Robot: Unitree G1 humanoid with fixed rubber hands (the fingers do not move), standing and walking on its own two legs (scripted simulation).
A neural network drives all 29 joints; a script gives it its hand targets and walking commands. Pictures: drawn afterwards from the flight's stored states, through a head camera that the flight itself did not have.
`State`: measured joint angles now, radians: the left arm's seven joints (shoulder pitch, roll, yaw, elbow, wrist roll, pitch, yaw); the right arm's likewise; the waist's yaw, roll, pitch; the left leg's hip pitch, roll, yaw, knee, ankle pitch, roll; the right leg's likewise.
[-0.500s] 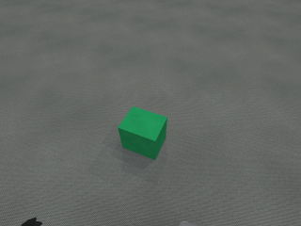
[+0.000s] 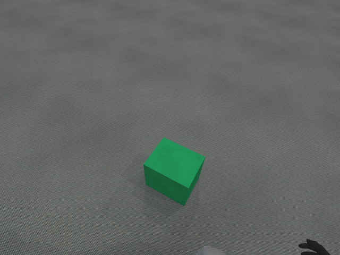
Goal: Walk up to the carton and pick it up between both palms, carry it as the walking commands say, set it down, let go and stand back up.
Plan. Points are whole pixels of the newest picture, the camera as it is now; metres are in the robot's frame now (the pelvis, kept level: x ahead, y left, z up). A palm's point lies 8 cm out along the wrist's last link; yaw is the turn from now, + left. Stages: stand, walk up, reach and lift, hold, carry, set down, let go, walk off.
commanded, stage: walk up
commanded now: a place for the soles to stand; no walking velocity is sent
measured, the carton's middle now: (173, 171) +0.67 -0.04 -0.63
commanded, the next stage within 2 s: none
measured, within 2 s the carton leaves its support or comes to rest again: neither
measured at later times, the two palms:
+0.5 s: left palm (31, 231) +0.20 +0.36 -0.10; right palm (287, 214) +0.25 -0.31 -0.09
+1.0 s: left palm (50, 195) +0.29 +0.34 -0.08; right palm (283, 202) +0.27 -0.31 -0.08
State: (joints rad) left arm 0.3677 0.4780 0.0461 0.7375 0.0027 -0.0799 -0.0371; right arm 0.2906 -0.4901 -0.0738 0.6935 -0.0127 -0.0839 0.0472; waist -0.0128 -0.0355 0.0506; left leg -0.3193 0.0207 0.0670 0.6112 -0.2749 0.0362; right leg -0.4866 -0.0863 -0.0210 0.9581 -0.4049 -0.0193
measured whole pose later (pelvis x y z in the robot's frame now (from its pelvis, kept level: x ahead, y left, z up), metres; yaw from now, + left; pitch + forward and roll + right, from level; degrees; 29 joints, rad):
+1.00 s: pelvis +0.17 +0.02 +0.01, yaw -5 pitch -2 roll +0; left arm 0.12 0.44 0.00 1.00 0.00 -0.03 0.00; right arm 0.02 -0.42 -0.02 1.02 0.00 -0.02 0.01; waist 0.00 0.00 0.05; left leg -0.24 0.05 0.13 0.52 -0.24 0.01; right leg -0.21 -0.03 0.05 0.53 -0.29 0.04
